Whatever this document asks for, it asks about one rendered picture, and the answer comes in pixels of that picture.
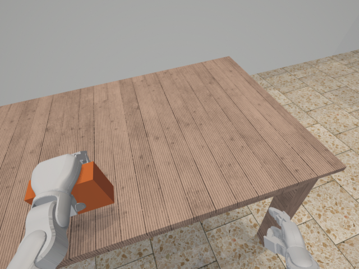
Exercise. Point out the table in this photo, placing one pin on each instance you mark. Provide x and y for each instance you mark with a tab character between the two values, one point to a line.
179	146

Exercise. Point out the robot right forearm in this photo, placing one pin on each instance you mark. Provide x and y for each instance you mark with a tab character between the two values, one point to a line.
300	258

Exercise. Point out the robot left hand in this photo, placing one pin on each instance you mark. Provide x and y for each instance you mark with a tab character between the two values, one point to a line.
60	174

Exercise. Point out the robot right hand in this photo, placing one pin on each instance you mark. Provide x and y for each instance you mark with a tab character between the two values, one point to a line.
278	240

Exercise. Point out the sponge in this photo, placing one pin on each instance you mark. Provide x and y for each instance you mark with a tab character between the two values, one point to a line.
92	188

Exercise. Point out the robot left forearm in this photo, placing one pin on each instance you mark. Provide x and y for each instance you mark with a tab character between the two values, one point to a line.
45	243

